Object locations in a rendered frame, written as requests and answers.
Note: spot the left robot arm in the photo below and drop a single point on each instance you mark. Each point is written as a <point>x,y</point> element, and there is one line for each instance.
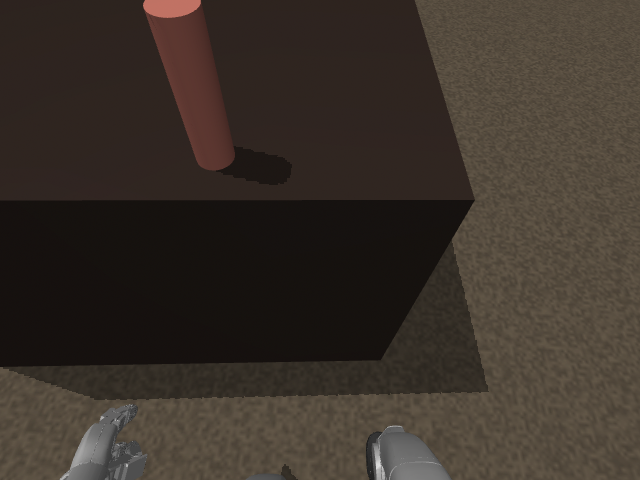
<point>87,471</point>

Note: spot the left robot hand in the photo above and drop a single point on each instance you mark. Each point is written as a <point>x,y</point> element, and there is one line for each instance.
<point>124,461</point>

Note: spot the right robot foot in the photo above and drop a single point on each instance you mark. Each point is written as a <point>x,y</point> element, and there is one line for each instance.
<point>371,439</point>

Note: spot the can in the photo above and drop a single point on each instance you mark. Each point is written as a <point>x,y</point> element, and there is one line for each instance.
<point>180,32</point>

